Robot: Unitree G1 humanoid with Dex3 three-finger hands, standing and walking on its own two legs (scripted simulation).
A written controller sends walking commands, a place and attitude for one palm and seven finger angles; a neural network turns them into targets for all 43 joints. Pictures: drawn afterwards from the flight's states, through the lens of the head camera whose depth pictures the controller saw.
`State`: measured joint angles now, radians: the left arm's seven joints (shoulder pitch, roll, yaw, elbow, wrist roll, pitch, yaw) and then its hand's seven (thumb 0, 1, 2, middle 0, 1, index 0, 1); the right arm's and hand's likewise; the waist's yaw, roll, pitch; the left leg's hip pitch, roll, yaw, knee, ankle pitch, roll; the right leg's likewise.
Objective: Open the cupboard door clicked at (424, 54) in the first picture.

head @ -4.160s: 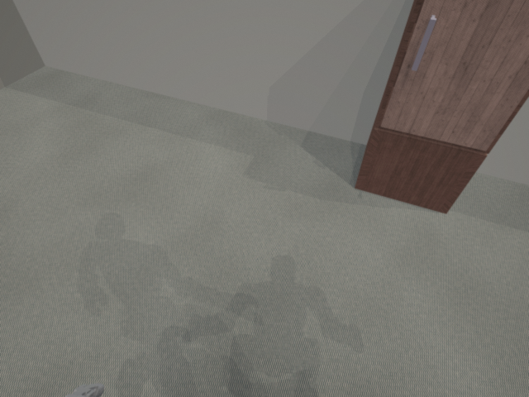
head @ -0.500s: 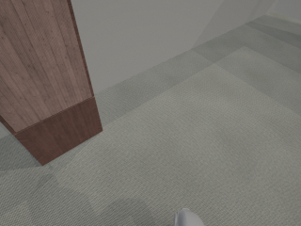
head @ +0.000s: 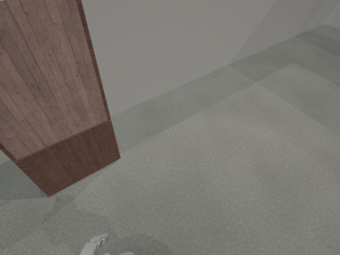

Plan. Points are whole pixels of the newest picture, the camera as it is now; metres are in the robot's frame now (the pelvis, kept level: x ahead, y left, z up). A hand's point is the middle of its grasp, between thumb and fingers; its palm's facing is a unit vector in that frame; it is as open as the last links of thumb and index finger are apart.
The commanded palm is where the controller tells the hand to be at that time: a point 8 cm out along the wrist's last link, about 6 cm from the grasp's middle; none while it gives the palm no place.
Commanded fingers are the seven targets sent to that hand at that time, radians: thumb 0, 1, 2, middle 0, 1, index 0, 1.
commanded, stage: turn to face it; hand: left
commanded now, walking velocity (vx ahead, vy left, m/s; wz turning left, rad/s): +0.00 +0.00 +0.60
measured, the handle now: out of the picture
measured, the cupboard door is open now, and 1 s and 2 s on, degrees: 0 0 0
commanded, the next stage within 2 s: take the last steps up to it in 0.88 s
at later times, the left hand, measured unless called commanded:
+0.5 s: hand out of the picture +0.04 +0.23 -0.15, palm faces +0.28 -0.91 -0.30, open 7.4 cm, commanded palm none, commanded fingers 0.00 0.90 0.90 -0.20 -0.30 -0.20 -0.30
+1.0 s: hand out of the picture -0.11 +0.17 -0.17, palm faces +0.54 -0.80 -0.26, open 7.3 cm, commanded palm none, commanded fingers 0.00 0.90 0.90 -0.20 -0.30 -0.20 -0.30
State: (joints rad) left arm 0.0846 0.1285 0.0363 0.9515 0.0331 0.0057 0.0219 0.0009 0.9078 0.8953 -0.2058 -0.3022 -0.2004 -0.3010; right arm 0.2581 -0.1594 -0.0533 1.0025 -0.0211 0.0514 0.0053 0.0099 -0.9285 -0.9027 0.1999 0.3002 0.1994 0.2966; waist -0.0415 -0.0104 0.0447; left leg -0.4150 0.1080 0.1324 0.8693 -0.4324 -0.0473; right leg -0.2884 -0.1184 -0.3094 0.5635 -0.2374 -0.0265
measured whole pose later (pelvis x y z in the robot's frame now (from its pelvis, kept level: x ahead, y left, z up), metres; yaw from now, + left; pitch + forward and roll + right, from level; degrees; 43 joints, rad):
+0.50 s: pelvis +0.00 -0.01 +0.01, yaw +15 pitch +1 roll -1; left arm 0.16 0.25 0.08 0.93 0.01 0.05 0.02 0.01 0.91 0.90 -0.20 -0.30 -0.19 -0.30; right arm 0.21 -0.22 -0.07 0.94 -0.03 0.04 0.01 0.00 -0.90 -0.90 0.20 0.30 0.20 0.30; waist -0.03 0.03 0.05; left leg -0.34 -0.03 -0.05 0.49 -0.16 0.02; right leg -0.35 -0.05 -0.01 0.76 -0.42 0.08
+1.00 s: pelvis -0.02 -0.02 +0.00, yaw +31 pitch +1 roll +1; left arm 0.26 0.25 0.06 0.97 0.02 0.04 0.02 0.00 0.91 0.90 -0.21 -0.30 -0.20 -0.30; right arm 0.12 -0.22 -0.05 0.95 -0.02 0.04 0.01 0.00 -0.91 -0.90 0.20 0.30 0.20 0.30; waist 0.03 -0.05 0.09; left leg -0.24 0.02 0.08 0.56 -0.31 -0.01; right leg -0.32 -0.16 -0.16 0.75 -0.46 0.06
